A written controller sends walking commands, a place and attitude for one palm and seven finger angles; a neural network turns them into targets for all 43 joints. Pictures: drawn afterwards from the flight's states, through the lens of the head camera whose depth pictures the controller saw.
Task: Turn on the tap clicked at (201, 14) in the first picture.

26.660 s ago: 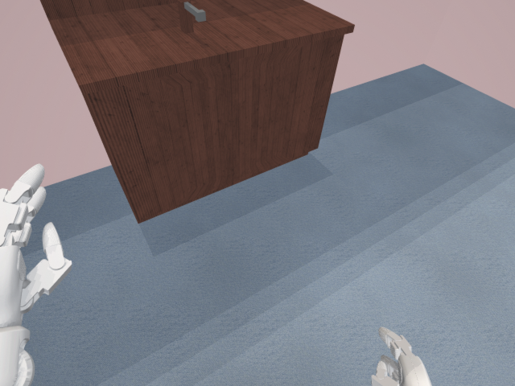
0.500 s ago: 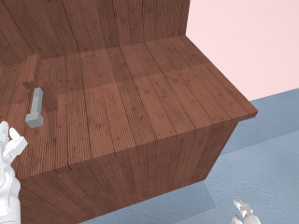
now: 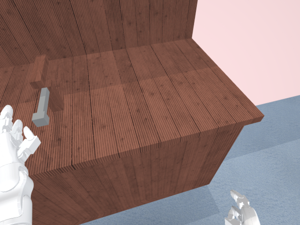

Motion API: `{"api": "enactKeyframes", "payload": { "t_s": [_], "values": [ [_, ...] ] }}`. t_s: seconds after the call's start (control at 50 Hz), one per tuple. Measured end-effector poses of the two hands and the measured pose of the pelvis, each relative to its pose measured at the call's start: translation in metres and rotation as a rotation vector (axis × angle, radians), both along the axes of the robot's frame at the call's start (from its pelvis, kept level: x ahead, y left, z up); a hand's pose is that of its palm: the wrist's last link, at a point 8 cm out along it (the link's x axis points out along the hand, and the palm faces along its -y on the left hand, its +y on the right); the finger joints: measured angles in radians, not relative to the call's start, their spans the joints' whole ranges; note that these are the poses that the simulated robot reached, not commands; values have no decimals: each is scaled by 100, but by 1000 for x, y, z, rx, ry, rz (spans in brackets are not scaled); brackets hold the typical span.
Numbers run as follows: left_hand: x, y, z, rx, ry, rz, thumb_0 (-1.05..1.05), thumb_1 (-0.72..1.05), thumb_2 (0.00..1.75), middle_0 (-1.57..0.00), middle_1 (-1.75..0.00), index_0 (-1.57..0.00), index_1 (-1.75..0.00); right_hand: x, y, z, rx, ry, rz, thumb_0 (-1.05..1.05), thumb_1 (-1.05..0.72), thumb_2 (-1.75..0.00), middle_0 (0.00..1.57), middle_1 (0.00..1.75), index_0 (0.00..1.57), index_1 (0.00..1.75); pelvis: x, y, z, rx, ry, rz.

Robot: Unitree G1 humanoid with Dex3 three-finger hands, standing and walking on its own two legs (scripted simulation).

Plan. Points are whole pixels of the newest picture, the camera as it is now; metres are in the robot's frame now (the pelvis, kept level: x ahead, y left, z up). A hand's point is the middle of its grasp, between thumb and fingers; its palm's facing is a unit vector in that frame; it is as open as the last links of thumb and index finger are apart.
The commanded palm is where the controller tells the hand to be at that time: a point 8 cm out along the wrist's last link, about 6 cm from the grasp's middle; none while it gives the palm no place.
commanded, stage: push the lever round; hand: left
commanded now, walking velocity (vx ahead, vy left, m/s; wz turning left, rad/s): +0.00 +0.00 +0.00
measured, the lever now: (40, 119) +0.33 +0.32 +0.12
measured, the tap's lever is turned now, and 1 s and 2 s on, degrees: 0 16 42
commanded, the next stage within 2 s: none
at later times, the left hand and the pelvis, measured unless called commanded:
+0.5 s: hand (46, 135) +0.29 +0.29 +0.11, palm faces +0.60 -0.80 -0.07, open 7.8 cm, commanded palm +0.25 +0.32 +0.11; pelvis -0.01 -0.01 +0.00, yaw +0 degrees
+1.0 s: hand (61, 130) +0.31 +0.26 +0.11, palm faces +0.67 -0.74 -0.05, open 7.7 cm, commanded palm +0.26 +0.28 +0.11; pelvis -0.01 +0.00 +0.00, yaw +0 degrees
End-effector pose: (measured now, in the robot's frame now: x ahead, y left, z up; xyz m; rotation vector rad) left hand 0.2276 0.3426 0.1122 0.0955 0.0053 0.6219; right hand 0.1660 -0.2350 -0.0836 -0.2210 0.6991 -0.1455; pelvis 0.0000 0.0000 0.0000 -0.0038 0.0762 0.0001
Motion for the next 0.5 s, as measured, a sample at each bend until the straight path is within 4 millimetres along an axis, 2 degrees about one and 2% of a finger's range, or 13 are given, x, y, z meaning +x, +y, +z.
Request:
{"api": "enactKeyframes", "payload": {
  "t_s": [0.5],
  "values": [
    [14,-18,-3,-15,-10,20,3,91,92,-15,-15,-15,-15,-16,-11,-8,-12,55,-16,1,-91,-90,20,30,20,30,-6,-6,-1,1,-1,4]
  ]
}}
